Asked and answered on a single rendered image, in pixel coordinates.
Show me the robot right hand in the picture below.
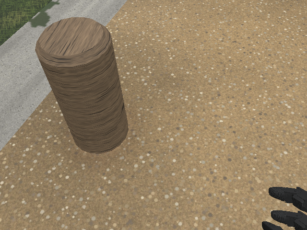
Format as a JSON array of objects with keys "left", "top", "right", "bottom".
[{"left": 262, "top": 187, "right": 307, "bottom": 230}]

